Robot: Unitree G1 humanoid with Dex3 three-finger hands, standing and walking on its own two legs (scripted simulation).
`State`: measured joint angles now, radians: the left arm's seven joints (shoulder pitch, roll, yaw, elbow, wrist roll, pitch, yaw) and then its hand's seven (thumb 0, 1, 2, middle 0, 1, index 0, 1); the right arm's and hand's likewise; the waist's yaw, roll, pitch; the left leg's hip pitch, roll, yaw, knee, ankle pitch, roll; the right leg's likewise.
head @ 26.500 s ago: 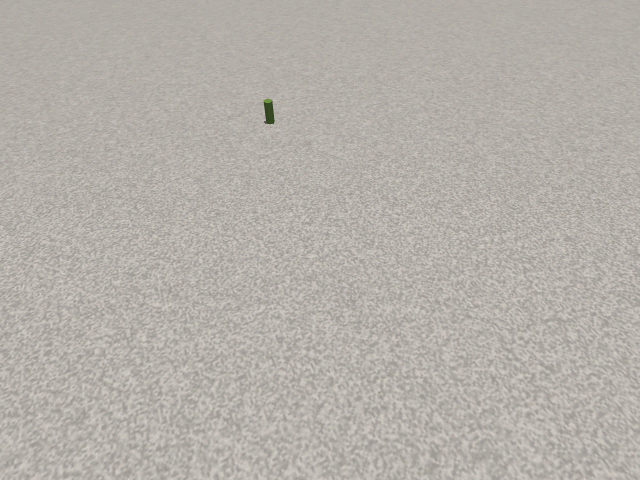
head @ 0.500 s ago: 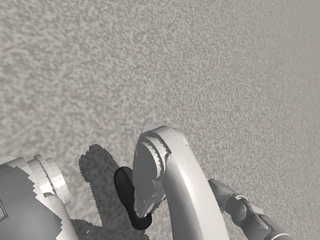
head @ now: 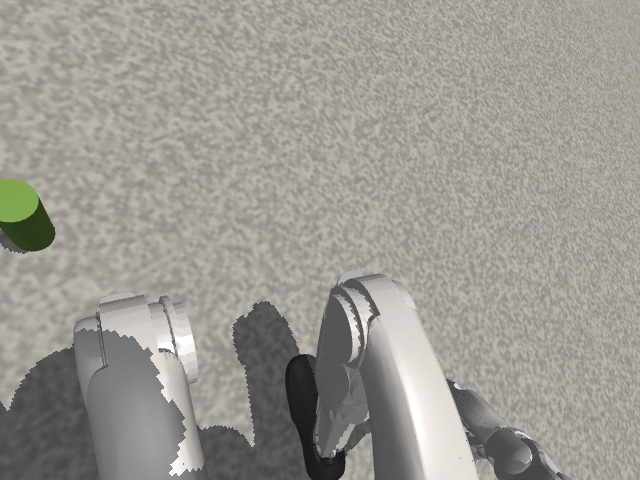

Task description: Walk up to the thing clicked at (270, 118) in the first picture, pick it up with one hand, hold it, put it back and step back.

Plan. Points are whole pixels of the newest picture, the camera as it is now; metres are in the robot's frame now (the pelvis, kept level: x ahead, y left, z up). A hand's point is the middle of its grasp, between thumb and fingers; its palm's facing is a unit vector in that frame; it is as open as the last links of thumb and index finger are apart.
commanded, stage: home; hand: left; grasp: from the side
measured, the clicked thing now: (23, 219) +0.44 +0.32 -0.23
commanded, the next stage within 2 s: none
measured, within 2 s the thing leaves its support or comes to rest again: neither
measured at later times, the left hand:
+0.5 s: hand out of the picture +0.27 +0.38 +0.04, palm faces +0.31 -0.81 -0.50, open 17.3 cm
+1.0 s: hand out of the picture +0.22 +0.27 +0.26, palm faces +0.37 -0.85 -0.38, open 17.3 cm
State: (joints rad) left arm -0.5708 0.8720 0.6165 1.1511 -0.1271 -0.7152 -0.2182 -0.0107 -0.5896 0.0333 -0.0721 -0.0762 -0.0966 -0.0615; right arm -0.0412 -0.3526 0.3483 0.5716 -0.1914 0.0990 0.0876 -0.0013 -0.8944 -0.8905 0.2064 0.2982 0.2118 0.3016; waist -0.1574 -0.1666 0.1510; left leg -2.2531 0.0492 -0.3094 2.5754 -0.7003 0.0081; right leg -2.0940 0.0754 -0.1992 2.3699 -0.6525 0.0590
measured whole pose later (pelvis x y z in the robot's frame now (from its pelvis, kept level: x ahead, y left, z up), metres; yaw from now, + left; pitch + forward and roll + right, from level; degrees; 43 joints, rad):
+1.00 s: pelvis +0.07 -0.01 +0.35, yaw +15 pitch +19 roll -3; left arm 0.22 0.28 0.11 0.25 -0.01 0.23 0.17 -0.01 -0.52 0.06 -0.06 -0.06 -0.06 -0.06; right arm 0.21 -0.24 0.01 0.51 0.05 -0.01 -0.15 0.01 -0.90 -0.90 0.20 0.30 0.21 0.30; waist -0.04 0.01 -0.16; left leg -1.09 0.05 -0.05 1.30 -0.55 -0.02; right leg -1.02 -0.01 -0.06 1.26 -0.56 0.01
